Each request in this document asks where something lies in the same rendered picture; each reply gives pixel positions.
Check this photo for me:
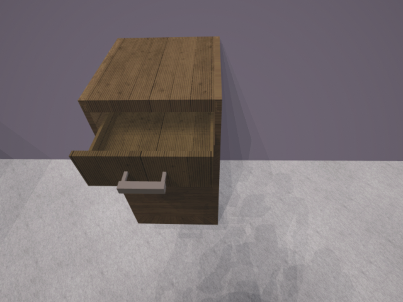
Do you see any handle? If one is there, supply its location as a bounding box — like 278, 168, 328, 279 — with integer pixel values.
116, 171, 167, 194

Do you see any drawer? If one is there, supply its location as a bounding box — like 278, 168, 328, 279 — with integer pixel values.
69, 112, 213, 187

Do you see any cabinet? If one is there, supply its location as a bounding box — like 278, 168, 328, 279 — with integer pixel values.
78, 36, 222, 225

